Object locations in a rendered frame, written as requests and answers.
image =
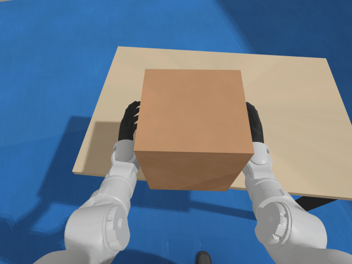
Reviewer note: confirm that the left robot forearm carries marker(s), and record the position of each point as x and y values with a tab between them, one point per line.
119	184

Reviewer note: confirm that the left robot upper arm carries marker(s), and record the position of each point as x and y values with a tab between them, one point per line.
94	235

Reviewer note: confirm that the robot right foot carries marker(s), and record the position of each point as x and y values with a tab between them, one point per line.
203	258

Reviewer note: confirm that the right robot upper arm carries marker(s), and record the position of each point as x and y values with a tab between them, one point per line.
293	236

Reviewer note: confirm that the table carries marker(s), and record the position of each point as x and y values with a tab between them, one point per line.
304	120

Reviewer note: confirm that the robot left hand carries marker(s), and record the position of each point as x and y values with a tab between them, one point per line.
127	126

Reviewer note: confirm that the carton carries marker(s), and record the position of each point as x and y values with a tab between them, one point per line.
193	130

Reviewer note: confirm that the robot right hand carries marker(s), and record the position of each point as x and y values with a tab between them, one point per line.
255	124

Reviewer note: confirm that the right robot forearm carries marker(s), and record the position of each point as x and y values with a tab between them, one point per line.
261	184

